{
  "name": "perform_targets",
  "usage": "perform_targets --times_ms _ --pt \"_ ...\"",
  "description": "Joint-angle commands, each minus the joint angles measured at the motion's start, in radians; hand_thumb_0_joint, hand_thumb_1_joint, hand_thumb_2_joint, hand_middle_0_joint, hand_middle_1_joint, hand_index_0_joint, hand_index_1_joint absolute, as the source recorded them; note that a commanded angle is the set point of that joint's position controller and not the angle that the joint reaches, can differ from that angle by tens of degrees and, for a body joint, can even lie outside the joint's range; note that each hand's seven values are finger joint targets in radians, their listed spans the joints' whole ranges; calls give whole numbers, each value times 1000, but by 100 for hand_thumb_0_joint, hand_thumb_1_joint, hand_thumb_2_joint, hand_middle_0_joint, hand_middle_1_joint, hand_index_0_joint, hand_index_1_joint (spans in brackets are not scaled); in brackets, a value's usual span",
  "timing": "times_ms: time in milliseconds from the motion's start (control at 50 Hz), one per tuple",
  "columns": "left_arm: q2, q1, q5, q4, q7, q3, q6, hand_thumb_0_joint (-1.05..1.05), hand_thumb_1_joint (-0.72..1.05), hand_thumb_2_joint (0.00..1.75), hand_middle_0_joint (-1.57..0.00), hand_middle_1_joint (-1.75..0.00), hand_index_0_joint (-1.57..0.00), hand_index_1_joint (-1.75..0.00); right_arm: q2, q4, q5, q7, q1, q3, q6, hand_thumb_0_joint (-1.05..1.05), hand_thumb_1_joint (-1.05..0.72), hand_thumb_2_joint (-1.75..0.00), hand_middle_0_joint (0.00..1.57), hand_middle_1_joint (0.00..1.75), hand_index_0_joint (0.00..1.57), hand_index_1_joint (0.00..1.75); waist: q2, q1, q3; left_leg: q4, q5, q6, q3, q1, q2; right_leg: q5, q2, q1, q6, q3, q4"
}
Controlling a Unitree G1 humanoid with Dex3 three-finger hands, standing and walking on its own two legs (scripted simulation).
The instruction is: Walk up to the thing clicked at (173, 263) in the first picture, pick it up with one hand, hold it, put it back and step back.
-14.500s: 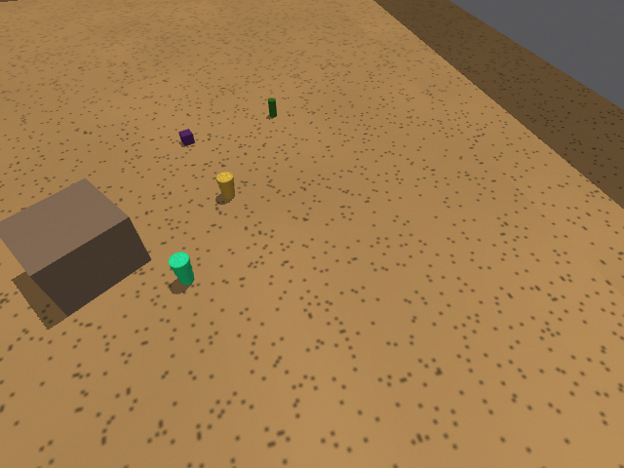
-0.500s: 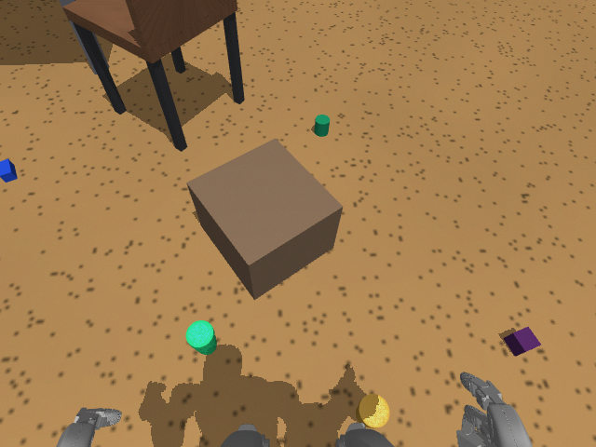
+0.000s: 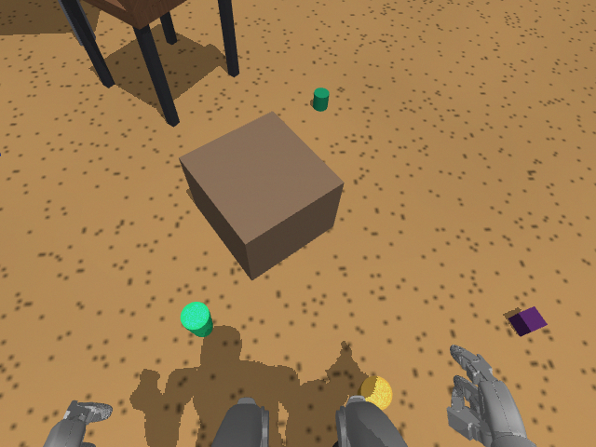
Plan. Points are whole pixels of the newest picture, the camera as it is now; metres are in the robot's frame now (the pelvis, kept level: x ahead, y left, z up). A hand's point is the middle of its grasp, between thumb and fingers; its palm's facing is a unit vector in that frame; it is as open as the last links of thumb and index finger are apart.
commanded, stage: rise first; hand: left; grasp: from above
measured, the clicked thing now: (199, 322) +0.46 +0.26 -0.60
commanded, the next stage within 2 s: approach in 1.66 s
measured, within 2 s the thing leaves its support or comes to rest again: neither
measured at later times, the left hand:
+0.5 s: hand (131, 389) +0.25 +0.31 -0.29, palm faces -0.44 -0.45 -0.78, open 14.0 cm
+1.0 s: hand (146, 351) +0.34 +0.33 -0.40, palm faces -0.45 -0.14 -0.88, open 13.9 cm
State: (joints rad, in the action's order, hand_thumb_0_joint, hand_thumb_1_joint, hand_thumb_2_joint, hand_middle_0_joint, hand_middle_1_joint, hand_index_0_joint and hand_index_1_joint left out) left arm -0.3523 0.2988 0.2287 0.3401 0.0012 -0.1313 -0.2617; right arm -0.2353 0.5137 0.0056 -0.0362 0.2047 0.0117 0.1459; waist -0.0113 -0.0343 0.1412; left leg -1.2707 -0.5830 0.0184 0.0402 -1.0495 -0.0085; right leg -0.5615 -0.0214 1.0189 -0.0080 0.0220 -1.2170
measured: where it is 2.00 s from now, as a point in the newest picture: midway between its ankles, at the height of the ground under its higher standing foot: outside the picture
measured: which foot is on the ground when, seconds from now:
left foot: down 0.00-1.00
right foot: down 0.00-1.00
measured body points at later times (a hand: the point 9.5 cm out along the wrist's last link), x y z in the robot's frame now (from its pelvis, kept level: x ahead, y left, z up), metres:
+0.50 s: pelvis -0.06 -0.01 -0.17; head +0.13 +0.01 +0.24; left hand +0.27 +0.33 -0.25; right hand +0.12 -0.28 -0.28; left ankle +0.01 +0.10 -0.63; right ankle +0.01 -0.13 -0.63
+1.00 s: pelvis -0.09 +0.00 -0.27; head +0.13 +0.05 +0.12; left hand +0.36 +0.33 -0.35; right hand -0.02 -0.29 -0.38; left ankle +0.01 +0.10 -0.63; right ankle +0.01 -0.13 -0.63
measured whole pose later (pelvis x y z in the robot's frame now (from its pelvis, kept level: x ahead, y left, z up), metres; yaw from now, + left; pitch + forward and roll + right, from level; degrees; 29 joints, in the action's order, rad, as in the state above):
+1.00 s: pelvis -0.09 +0.00 -0.27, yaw -5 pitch +34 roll -8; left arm -0.80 -0.72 1.13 1.20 -0.21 -0.20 0.37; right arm -0.29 0.75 -0.07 0.08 0.16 0.00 0.05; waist 0.00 -0.12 0.11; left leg -2.23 -0.67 0.03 0.09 -2.15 -0.02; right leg -0.65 -0.02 2.09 -0.02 0.09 -2.14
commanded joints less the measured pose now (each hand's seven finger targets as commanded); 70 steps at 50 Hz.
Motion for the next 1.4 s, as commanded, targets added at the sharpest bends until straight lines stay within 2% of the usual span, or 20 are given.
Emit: perform_targets --times_ms 0,60,80,140,160,200,260,280,340,380,420,440,520,640,740,820,940,1080,1240,1380 --pt "-187 49 26 -146 -22 -75 35 0 -53 93 -8 -109 -9 -107 -154 -137 10 -6 4 67 59 0 -91 -90 20 30 20 30 -62 3 302 136 358 -3 1 184 0 300 -10 -142 42 8 106" --pt "-202 -94 68 -71 -22 -49 77 0 -53 92 -8 -110 -10 -107 -163 -110 11 -8 -13 64 75 0 -92 -90 20 30 20 30 -55 -30 233 89 269 -3 11 91 3 216 -9 -13 43 8 49" --pt "-226 -147 89 -30 -25 -66 100 0 -53 92 -8 -108 -10 -106 -167 -99 8 -6 -18 65 80 0 -92 -90 20 30 20 30 -49 -34 219 65 234 -1 16 52 3 187 -8 30 43 6 23" --pt "-304 -261 151 56 -31 -110 185 0 -52 92 -8 -108 -9 -106 -183 -65 1 1 -36 74 99 0 -91 -90 20 30 20 30 -87 -5 222 3 120 -5 13 -41 2 88 -2 152 43 -6 -69" --pt "-289 -287 178 77 -31 -90 214 0 -52 93 -7 -108 -9 -106 -186 -58 1 5 -38 74 107 0 -90 -90 20 30 20 30 -95 -20 251 -14 100 -7 15 -54 -1 76 -1 177 43 -8 -93" --pt "-289 -329 228 88 -26 -63 268 0 -53 94 -8 -108 -9 -107 -194 -44 2 10 -43 79 118 0 -91 -90 20 30 20 30 -103 -20 301 -54 64 -8 17 -92 -3 55 0 227 42 -8 -145" --pt "-331 -403 289 140 -27 -59 328 0 -55 95 -10 -108 -11 -107 -212 -7 2 19 -48 88 120 0 -93 -91 20 30 20 30 -120 -12 389 -141 89 -11 11 -141 -4 77 -2 304 44 -9 -229" --pt "-362 -456 311 170 -34 -79 349 0 -57 97 -10 -107 -10 -107 -217 2 3 23 -42 86 119 0 -93 -91 20 30 20 30 -108 -14 409 -173 90 -11 15 -176 -6 76 -4 335 45 -5 -260" --pt "-464 -540 401 271 -66 -132 395 0 -58 97 -11 -107 -11 -107 -234 32 5 34 -40 86 105 0 -95 -91 20 30 20 30 -117 22 465 -255 124 -11 18 -251 -8 89 -4 422 48 3 -351" --pt "-482 -584 451 341 -85 -139 416 0 -59 98 -11 -108 -11 -108 -240 44 7 42 -37 90 90 0 -96 -92 20 30 20 30 -98 29 491 -312 128 -5 9 -306 -12 89 -3 459 46 7 -386" --pt "-489 -660 488 379 -99 -132 436 0 -58 99 -10 -108 -10 -108 -242 61 3 51 -20 93 79 0 -94 -91 20 30 20 30 -77 18 539 -375 146 2 -5 -352 -20 108 -4 463 43 8 -416" --pt "-535 -728 512 377 -107 -148 449 0 -57 101 -9 -108 -9 -108 -244 69 3 54 -13 95 74 0 -91 -90 20 30 20 30 -81 23 573 -399 149 2 -8 -374 -21 109 -4 476 43 9 -438" --pt "-614 -869 575 435 -118 -162 488 0 -54 101 -7 -108 -7 -108 -249 107 -9 68 32 104 53 0 -88 -90 20 30 20 30 -54 14 687 -512 192 16 -26 -425 -21 152 -3 465 34 9 -486" --pt "-675 -1041 683 558 -118 -144 536 0 -52 102 -6 -106 -6 -106 -255 144 -24 78 68 105 10 0 -86 -89 20 30 20 30 -41 -9 657 -579 38 22 -30 -566 -20 20 -8 558 32 30 -532" --pt "-716 -1134 741 587 -135 -148 588 0 -52 101 -5 -105 -6 -105 -263 156 -35 89 72 90 -23 0 -88 -90 20 30 20 30 -127 -21 637 -588 -13 12 11 -550 -14 -27 -12 689 42 66 -613" --pt "-771 -1201 802 639 -178 -159 628 0 -50 100 -8 -100 -8 -100 -261 170 -51 99 73 77 -50 0 -88 -90 20 30 20 30 -160 -31 587 -620 -56 17 21 -592 -15 -64 -14 762 45 78 -650" --pt "-770 -1258 914 744 -268 -133 644 0 -49 99 -11 -93 -10 -94 -274 190 -71 115 73 61 -88 0 -89 -90 20 30 20 30 -227 -52 540 -635 -47 3 50 -592 -12 -48 -12 885 51 102 -724" --pt "-764 -1361 985 807 -322 -88 624 0 -49 97 -12 -93 -11 -93 -287 204 -96 132 110 60 -115 0 -90 -90 20 30 20 30 -267 -98 570 -683 48 -6 71 -542 -10 13 -3 937 46 112 -771" --pt "-816 -1411 1035 837 -342 -101 624 0 -49 95 -13 -93 -12 -94 -296 207 -119 146 124 53 -134 0 -91 -90 20 30 20 30 -284 -107 602 -742 92 -3 67 -539 -9 35 -2 950 42 107 -797" --pt "-851 -1437 1049 869 -355 -117 647 0 -51 97 -11 -96 -10 -97 -283 200 -141 155 124 26 -146 0 -91 -91 20 30 20 30 -239 -126 596 -806 83 20 27 -648 -22 62 -16 868 38 106 -797"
